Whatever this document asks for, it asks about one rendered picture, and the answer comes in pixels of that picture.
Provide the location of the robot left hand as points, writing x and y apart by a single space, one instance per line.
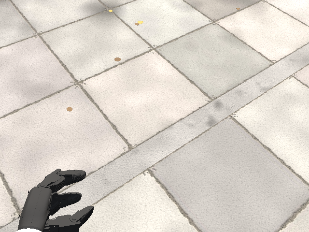
43 201

